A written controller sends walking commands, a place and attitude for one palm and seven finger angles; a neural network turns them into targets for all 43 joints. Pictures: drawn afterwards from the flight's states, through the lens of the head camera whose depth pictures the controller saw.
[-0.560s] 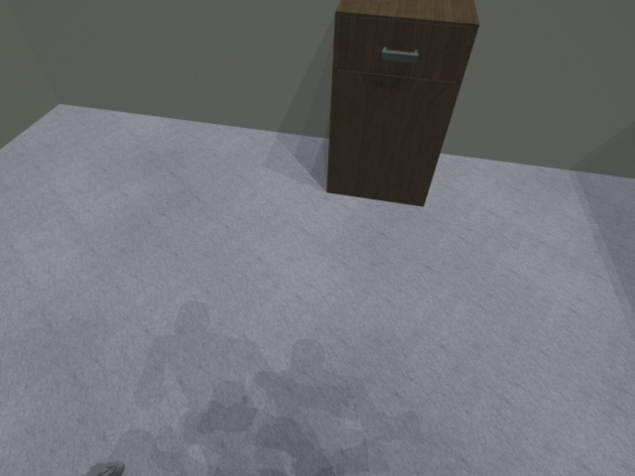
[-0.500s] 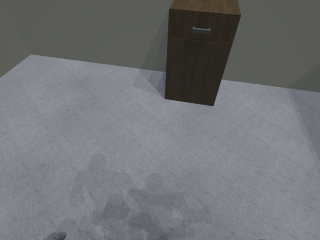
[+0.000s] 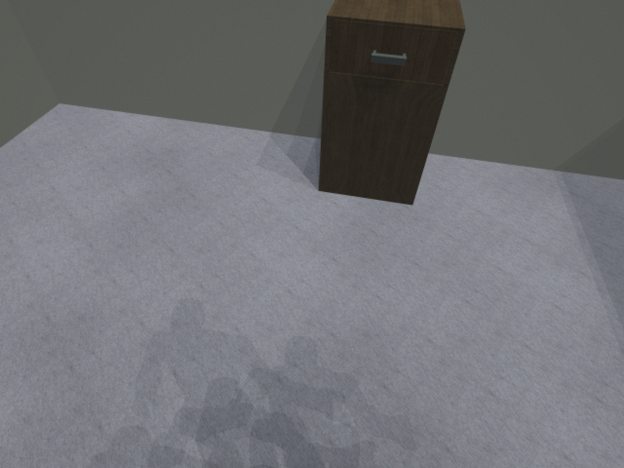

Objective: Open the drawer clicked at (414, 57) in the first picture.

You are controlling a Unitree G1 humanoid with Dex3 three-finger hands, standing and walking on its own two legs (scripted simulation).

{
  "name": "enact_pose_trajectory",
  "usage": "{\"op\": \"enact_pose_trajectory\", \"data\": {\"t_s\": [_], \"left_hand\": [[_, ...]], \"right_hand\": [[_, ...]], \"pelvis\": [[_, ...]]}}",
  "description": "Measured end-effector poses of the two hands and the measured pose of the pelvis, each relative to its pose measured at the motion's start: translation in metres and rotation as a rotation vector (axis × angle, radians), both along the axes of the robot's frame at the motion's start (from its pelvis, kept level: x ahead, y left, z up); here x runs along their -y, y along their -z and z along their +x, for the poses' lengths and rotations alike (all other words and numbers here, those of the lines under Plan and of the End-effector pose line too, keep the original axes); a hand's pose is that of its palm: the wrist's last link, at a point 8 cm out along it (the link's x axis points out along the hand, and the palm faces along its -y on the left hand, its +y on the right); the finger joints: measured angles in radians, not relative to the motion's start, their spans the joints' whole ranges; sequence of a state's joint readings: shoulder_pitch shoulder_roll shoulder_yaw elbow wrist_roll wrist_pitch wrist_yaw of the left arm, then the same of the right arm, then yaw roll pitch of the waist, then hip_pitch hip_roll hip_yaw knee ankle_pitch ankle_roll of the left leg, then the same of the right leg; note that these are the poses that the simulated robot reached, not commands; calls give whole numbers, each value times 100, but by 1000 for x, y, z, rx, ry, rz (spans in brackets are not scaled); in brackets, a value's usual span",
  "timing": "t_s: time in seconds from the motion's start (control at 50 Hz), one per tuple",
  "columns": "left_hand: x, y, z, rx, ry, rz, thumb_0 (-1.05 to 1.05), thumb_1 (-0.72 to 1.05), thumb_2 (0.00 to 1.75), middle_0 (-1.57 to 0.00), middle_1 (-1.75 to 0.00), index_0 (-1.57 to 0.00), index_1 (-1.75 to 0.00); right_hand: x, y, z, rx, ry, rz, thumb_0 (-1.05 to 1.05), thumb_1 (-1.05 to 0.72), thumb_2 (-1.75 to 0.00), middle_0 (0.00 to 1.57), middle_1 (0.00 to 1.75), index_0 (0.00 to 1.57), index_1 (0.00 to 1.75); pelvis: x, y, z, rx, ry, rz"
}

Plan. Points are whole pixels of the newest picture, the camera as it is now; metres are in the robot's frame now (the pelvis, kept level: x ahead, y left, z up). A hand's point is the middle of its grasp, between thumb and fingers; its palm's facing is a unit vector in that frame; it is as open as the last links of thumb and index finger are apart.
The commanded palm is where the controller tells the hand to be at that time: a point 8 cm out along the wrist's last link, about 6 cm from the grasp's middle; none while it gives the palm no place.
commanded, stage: stand and wait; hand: left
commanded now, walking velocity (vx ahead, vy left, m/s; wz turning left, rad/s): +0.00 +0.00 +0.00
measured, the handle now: (388, 56) +1.42 -0.19 -0.08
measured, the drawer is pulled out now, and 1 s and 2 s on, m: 0.00 0.00 0.00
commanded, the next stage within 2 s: look at it before walking up in 0.40 s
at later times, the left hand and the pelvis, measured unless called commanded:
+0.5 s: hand out of the picture +0.07 +0.24 -0.15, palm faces -0.03 -0.94 -0.33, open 7.4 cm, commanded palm none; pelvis -0.01 +0.00 +0.00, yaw +0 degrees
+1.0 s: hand out of the picture +0.07 +0.25 -0.15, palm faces -0.03 -0.94 -0.34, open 7.4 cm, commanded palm none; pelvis +0.00 +0.00 +0.00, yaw +0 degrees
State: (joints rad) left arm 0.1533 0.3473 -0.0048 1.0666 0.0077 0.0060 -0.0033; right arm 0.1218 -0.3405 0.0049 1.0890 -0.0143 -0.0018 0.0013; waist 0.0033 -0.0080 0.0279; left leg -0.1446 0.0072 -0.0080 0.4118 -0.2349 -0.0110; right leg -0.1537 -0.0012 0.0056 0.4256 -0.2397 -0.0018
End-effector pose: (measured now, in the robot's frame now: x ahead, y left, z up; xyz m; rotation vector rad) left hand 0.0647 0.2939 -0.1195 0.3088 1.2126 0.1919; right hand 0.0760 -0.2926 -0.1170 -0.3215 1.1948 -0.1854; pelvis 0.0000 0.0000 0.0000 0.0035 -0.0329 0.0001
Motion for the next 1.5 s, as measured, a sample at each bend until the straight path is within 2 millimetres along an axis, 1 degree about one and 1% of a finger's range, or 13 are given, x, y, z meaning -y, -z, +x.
{"op": "enact_pose_trajectory", "data": {"t_s": [0.14,0.3,0.54,0.82,1.14,1.24,1.34,1.4,1.44,1.46,1.5], "left_hand": [[-1,-2,-7,-14,0,8,0,91,90,-20,-30,-20,-30],[3,-3,-5,0,11,4,0,91,90,-20,-30,-20,-30],[8,-1,-3,7,17,-10,0,91,90,-20,-30,-20,-30],[4,-1,-5,-13,10,-4,0,91,90,-20,-30,-20,-30],[4,-3,0,-6,5,2,0,91,90,-20,-30,-20,-30],[17,9,-6,-53,9,-34,0,91,90,-20,-30,-20,-30],[41,23,-10,-133,29,-84,0,91,90,-20,-30,-20,-30],[61,29,-1,-161,53,-103,0,91,90,-20,-30,-20,-30],[73,34,8,-140,53,-111,0,91,90,-20,-30,-20,-30],[78,34,10,-128,43,-115,0,91,90,-20,-30,-20,-30],[88,32,11,-130,31,-124,0,91,90,-20,-30,-20,-30]], "right_hand": [[3,3,-18,-35,14,3,0,-91,-90,21,30,21,30],[3,3,-23,-34,19,13,0,-91,-90,21,30,21,30],[1,2,-20,-25,14,14,0,-91,-90,21,30,21,30],[1,1,-12,-23,9,10,0,-91,-90,21,30,21,30],[1,0,-3,-11,4,10,0,-91,-90,21,30,21,30],[-10,10,-11,-18,41,40,0,-91,-90,20,30,21,30],[-18,26,-33,-42,131,91,0,-91,-90,21,30,21,30],[-16,40,-50,-80,193,117,0,-91,-90,21,30,21,30],[-14,48,-59,-133,214,128,0,-91,-90,21,30,21,30],[-13,48,-59,-159,216,131,0,-91,-90,21,30,21,30],[-12,44,-51,-180,222,135,0,-91,-90,20,30,21,30]], "pelvis": [[2,-1,-5,2,1,0],[3,-1,-9,2,3,1],[4,-2,-10,-3,4,0],[3,-2,-6,-6,5,0],[3,-3,-1,-5,9,0],[4,2,8,-14,52,-1],[11,11,26,-26,116,12],[21,18,40,-21,153,8],[28,23,48,-18,147,-5],[31,23,53,-16,148,-8],[34,19,64,-16,162,-8]]}}
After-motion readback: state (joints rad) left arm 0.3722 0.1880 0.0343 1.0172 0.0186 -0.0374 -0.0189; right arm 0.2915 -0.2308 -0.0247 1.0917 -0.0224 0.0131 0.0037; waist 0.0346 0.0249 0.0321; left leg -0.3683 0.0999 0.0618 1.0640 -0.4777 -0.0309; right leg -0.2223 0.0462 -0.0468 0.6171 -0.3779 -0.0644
